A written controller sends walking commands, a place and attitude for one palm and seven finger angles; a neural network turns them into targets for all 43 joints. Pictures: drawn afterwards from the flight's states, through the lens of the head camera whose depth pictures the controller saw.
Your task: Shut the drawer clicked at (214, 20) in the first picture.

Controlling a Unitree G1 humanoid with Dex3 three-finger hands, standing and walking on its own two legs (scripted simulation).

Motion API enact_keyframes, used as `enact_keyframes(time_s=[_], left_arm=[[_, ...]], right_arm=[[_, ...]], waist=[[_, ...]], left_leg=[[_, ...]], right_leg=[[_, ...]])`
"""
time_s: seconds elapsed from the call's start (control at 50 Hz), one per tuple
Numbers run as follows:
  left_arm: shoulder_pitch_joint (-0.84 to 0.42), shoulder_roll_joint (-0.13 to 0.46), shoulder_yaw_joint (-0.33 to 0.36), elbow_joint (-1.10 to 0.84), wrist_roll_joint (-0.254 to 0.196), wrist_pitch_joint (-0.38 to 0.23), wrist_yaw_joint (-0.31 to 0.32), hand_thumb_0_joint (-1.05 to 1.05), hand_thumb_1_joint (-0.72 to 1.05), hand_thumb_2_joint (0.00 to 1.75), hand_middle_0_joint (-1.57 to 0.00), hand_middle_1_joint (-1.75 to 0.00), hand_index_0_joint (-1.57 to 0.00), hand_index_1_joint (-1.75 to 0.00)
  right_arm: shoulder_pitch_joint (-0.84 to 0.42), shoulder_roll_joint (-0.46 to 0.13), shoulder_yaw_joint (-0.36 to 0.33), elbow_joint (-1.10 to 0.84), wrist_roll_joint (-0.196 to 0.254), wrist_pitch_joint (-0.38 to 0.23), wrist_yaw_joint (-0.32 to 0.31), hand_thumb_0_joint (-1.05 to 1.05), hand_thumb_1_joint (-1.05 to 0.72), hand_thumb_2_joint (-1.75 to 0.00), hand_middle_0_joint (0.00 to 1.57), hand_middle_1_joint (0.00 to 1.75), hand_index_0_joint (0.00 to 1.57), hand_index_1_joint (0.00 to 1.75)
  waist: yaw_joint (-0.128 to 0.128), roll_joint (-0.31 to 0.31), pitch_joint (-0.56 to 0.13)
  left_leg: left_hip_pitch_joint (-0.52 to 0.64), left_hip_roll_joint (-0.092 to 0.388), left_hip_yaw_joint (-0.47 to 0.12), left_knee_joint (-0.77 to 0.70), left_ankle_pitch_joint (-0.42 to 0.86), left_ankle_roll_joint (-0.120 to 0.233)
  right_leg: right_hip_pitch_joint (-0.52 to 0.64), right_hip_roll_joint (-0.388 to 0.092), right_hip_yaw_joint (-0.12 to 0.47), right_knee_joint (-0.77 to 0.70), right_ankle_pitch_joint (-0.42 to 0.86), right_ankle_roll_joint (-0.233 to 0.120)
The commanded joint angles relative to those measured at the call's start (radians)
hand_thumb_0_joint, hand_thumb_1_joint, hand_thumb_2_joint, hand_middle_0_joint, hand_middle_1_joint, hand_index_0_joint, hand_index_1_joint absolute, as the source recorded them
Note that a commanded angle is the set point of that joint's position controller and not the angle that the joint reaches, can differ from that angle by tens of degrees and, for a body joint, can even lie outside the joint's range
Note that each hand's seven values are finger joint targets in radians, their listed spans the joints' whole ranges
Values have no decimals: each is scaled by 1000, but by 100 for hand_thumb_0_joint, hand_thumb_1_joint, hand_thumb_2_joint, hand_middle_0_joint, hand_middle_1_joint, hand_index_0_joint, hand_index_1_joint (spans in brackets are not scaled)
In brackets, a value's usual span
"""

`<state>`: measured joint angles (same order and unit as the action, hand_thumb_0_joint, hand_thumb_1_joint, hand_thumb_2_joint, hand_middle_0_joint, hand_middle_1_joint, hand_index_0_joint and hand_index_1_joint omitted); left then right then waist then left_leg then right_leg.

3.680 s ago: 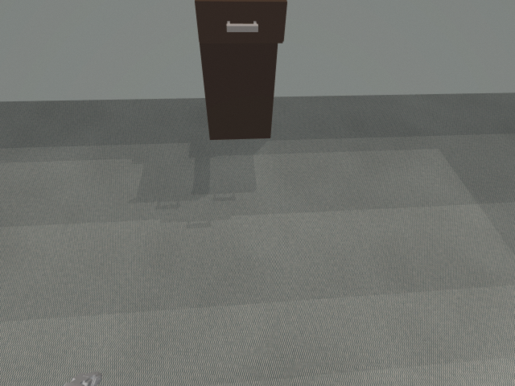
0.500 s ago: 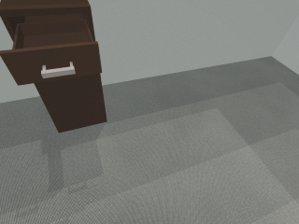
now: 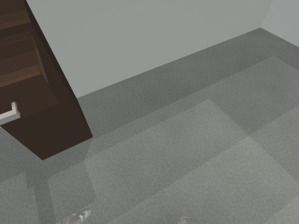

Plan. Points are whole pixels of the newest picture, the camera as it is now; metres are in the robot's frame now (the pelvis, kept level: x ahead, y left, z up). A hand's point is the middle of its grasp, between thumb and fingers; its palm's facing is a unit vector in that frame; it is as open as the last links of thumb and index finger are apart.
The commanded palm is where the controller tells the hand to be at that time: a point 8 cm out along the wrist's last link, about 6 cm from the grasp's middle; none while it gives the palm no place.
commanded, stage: turn to face it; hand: left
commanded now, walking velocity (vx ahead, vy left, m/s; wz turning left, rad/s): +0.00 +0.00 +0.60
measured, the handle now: out of the picture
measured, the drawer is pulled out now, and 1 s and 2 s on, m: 0.30 0.30 0.30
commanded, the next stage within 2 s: take the last steps up to it in 0.76 s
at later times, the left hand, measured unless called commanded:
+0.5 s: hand out of the picture +0.04 +0.26 -0.15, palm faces +0.31 -0.92 -0.26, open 7.4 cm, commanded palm none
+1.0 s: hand out of the picture -0.03 +0.14 -0.13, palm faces +0.51 -0.82 -0.25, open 7.3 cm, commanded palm none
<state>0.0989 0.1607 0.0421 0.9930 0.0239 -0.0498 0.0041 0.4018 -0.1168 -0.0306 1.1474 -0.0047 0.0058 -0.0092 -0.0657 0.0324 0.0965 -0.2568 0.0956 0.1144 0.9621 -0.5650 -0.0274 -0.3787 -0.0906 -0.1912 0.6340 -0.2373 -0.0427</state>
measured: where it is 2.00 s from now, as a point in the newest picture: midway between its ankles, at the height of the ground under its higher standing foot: (132, 221)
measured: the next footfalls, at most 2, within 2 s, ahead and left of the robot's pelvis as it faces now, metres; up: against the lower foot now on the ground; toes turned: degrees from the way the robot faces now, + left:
left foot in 0.26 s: +0.09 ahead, +0.14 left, +0.00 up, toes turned +18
right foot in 0.70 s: +0.11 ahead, -0.10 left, +0.00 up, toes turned +17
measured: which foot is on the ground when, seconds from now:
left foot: up 0.00-0.24, down 0.26-0.70, up 0.72-1.00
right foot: down 0.00-0.26, up 0.28-0.68, down 0.70-1.00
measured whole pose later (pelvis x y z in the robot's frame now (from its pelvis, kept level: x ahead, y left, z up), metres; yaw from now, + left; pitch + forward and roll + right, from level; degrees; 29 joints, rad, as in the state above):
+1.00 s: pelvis +0.03 -0.04 +0.02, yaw +28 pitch -2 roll +2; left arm 0.29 0.15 0.03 0.97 0.03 -0.02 0.01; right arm 0.19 -0.23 -0.07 1.01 -0.02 0.07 0.02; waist 0.02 0.03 0.05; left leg -0.39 0.04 0.00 1.01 -0.37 -0.06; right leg -0.18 -0.07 -0.18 0.44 -0.24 -0.05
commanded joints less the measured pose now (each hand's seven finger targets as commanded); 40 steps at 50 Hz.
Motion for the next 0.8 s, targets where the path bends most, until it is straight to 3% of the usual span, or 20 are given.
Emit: enact_keyframes(time_s=[0.0,0.06,0.14,0.18,0.2,0.22,0.24,0.26,0.3,0.34,0.36,0.44,0.52,0.6,0.64,0.66,0.68,0.7,0.74,0.78], left_arm=[[125,157,40,-25,-3,17,43,0,90,90,-20,-30,-20,-30],[55,157,39,-53,4,29,42,0,90,90,-20,-30,-20,-30],[49,180,59,-78,9,46,41,0,90,90,-20,-30,-20,-30],[47,190,65,-88,4,56,36,0,90,90,-20,-30,-20,-30],[49,181,64,-93,-2,64,33,0,90,90,-20,-30,-20,-30],[47,156,60,-116,-10,75,26,0,90,90,-20,-30,-20,-30],[38,96,55,-162,-16,83,16,0,90,90,-20,-30,-20,-30],[-33,112,49,-199,-5,81,12,0,90,90,-20,-30,-20,-30],[-24,118,60,-183,2,78,7,0,90,90,-20,-30,-20,-30],[55,132,64,-138,2,76,0,0,90,90,-20,-30,-20,-30],[75,136,62,-128,0,78,2,0,90,90,-20,-30,-20,-30],[81,139,52,-129,-9,83,10,0,90,90,-20,-30,-20,-30],[73,136,42,-142,-12,84,14,0,90,90,-20,-30,-20,-30],[140,135,35,-129,-17,73,19,0,90,90,-20,-30,-20,-30],[221,142,35,-107,-18,61,24,0,90,90,-20,-30,-20,-30],[249,186,41,-106,-10,50,30,0,90,90,-20,-30,-20,-30],[245,281,57,-113,6,41,35,0,90,90,-20,-30,-20,-30],[220,289,57,-127,-2,40,36,0,90,90,-20,-30,-20,-30],[124,227,44,-138,-3,40,35,0,90,90,-20,-30,-20,-30],[105,193,33,-142,-5,33,31,0,90,90,-20,-30,-20,-30]], right_arm=[[-47,-79,-29,-116,-2,2,1,0,-90,-90,20,30,20,30],[-20,-56,-29,-125,-11,28,14,0,-90,-90,20,30,20,30],[-75,-76,-37,-183,-14,28,25,0,-90,-90,20,30,20,30],[-80,-99,-42,-206,-17,24,26,0,-90,-90,20,30,20,30],[-60,-124,-48,-210,-19,22,28,0,-90,-90,20,30,20,30],[-30,-182,-63,-218,-23,18,27,0,-90,-90,20,30,20,30],[-8,-297,-88,-241,-32,11,21,0,-90,-90,20,30,20,30],[4,-346,-96,-247,-35,10,17,0,-90,-90,20,30,20,30],[-117,-308,-84,-276,-27,1,2,0,-90,-90,20,30,20,30],[-193,-265,-66,-306,-23,-11,-4,0,-90,-90,20,30,20,30],[-192,-264,-66,-308,-21,-13,-5,0,-90,-90,20,30,20,30],[-162,-278,-69,-302,-19,-6,-4,0,-90,-90,20,30,20,30],[-164,-292,-72,-297,-21,10,1,0,-90,-90,20,30,20,30],[-201,-298,-74,-298,-21,21,7,0,-90,-90,20,30,20,30],[-235,-282,-71,-305,-13,24,11,0,-90,-90,20,30,20,30],[-229,-237,-67,-309,-3,25,16,0,-90,-90,20,30,20,30],[-222,-166,-53,-330,2,24,20,0,-90,-90,20,30,20,30],[-253,-215,-63,-333,-12,38,16,0,-90,-90,20,30,20,30],[-249,-205,-69,-284,-13,52,21,0,-90,-90,20,30,20,30],[-204,-187,-64,-246,-15,52,27,0,-90,-90,20,30,20,30]], waist=[[80,-132,-171],[41,-180,-130],[50,-189,-103],[39,-167,-100],[27,-97,-112],[5,81,-87],[-15,372,-57],[-45,281,-70],[17,236,-92],[54,135,-124],[53,126,-146],[36,72,-168],[22,108,-146],[43,126,-159],[85,93,-170],[98,-35,-175],[95,-334,-136],[106,-343,-124],[59,-187,-45],[42,-170,-51]], left_leg=[[-235,36,-97,225,43,-11],[-159,18,-38,88,104,-22],[-136,15,0,-105,127,-16],[-79,-3,30,-247,218,-15],[5,-10,24,-356,293,-11],[27,47,-101,-501,326,21],[44,281,-471,-683,438,140],[-16,363,-599,-747,343,229],[-19,261,-509,-727,240,188],[34,170,-349,-684,394,153],[65,157,-319,-672,473,156],[143,162,-332,-654,583,198],[120,160,-369,-651,545,212],[62,134,-387,-609,603,199],[-33,85,-355,-539,549,149],[-137,15,-298,-426,421,90],[-314,-144,-131,-213,129,4],[-273,-119,-175,-25,3,3],[-276,-97,-186,190,106,2],[-281,-86,-158,232,196,-17]], right_leg=[[244,-337,209,-277,497,-114],[103,-301,89,-324,261,-67],[101,-313,52,-283,113,-54],[91,-295,15,-207,65,-29],[46,-270,-4,-123,3,1],[-36,-191,-41,24,-119,48],[-230,-53,-51,269,-389,127],[-230,-21,68,469,-409,112],[-289,-32,169,587,-239,110],[-249,-33,173,562,-123,121],[-228,-27,172,541,-110,126],[-181,-3,172,403,-155,132],[-110,23,163,259,-207,122],[37,62,148,67,-179,103],[203,60,138,-165,-17,97],[309,-35,238,-319,4,73],[341,-299,522,-401,70,-35],[192,-383,539,-405,147,-105],[115,-273,403,-370,182,-109],[154,-203,267,-337,236,-72]])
